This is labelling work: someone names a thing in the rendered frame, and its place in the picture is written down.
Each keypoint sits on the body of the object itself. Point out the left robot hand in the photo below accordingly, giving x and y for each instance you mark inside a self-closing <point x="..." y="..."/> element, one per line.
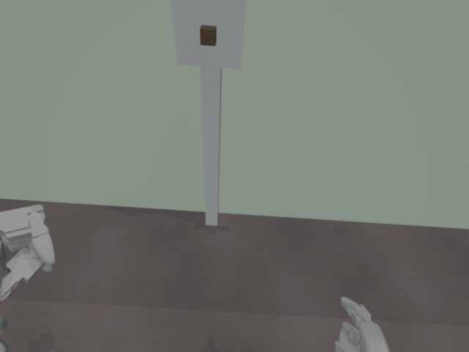
<point x="21" y="229"/>

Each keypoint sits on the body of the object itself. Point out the right robot hand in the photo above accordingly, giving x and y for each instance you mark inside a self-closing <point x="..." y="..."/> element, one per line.
<point x="369" y="337"/>

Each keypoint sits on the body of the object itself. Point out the panel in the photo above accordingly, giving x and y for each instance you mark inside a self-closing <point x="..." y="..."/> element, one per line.
<point x="229" y="18"/>

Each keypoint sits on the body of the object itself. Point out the button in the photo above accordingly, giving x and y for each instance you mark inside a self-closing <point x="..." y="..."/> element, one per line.
<point x="208" y="35"/>

